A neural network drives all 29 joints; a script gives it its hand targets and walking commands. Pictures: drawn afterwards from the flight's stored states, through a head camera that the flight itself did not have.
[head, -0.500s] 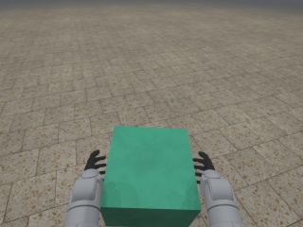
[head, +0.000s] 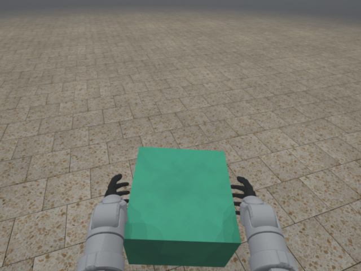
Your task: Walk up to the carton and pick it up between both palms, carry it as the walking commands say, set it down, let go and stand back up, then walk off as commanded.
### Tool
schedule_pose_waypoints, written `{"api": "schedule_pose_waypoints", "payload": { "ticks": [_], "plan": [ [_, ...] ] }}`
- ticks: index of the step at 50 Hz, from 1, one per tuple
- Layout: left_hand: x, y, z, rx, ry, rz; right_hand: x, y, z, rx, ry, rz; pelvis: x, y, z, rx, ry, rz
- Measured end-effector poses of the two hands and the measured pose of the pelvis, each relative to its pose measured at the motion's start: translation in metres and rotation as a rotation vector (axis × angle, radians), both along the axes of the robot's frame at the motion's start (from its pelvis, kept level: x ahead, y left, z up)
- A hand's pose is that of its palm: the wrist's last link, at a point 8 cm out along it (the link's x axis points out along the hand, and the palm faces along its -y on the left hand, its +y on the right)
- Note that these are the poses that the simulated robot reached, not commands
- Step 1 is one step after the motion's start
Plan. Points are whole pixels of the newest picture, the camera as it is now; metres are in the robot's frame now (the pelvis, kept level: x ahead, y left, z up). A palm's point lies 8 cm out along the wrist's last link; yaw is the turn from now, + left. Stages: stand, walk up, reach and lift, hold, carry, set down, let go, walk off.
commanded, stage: hold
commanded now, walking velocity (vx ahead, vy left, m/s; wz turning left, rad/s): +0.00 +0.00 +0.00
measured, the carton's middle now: (179, 203) +0.33 +0.00 -0.04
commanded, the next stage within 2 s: carry in 0.12 s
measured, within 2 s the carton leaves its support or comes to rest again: neither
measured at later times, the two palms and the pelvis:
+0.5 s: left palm (87, 209) +0.26 +0.21 +0.04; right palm (228, 204) +0.28 -0.11 +0.04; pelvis -0.02 +0.04 -0.02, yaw +1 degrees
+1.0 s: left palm (41, 238) +0.19 +0.28 +0.06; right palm (206, 240) +0.19 -0.05 +0.04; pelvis -0.09 +0.11 -0.03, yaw +2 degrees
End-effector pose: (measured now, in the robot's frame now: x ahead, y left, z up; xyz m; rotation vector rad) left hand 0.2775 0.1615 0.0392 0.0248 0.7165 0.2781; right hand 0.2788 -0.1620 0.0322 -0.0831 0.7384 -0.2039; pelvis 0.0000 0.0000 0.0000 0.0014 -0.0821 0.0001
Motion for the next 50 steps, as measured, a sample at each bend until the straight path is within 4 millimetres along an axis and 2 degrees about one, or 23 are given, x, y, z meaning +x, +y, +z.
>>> {"api": "schedule_pose_waypoints", "payload": {
  "ticks": [7, 14, 17, 25, 30, 34, 39, 50],
  "plan": [
    [0.004, -0.003, 0.001, 0.012, -0.009, -0.018, 0.001, -0.003, 0.001, -0.001, -0.01, -0.007, 0.004, 0.0, 0.0, 0.0, 0.018, 0.003],
    [-0.001, 0.001, 0.003, 0.039, -0.031, 0.012, 0.006, 0.002, -0.007, 0.038, -0.03, 0.011, -0.008, 0.007, -0.016, -0.009, 0.047, 0.033],
    [-0.005, 0.012, 0.002, 0.022, -0.015, 0.033, 0.003, 0.012, -0.007, 0.037, -0.012, 0.019, -0.011, 0.015, -0.019, 0.001, 0.06, 0.051],
    [-0.014, 0.053, 0.002, -0.041, 0.008, 0.057, -0.004, 0.053, 0.006, 0.02, 0.013, 0.0, -0.022, 0.042, -0.024, 0.015, 0.115, 0.024],
    [-0.033, 0.073, 0.006, -0.071, 0.018, 0.131, -0.011, 0.074, 0.006, 0.036, 0.029, 0.033, -0.033, 0.054, -0.029, -0.016, 0.131, 0.054],
    [-0.052, 0.089, 0.0, -0.088, 0.047, 0.147, -0.023, 0.091, 0.007, 0.033, 0.058, 0.032, -0.039, 0.067, -0.032, 0.0, 0.133, 0.06],
    [-0.07, 0.107, -0.002, -0.117, 0.082, 0.15, -0.047, 0.108, 0.008, 0.056, 0.096, -0.021, -0.049, 0.081, -0.027, -0.004, 0.142, 0.016],
    [-0.091, 0.114, 0.018, -0.059, 0.036, 0.075, -0.091, 0.115, 0.011, 0.094, 0.049, -0.069, -0.088, 0.106, -0.026, -0.025, 0.134, 0.029]
  ]
}}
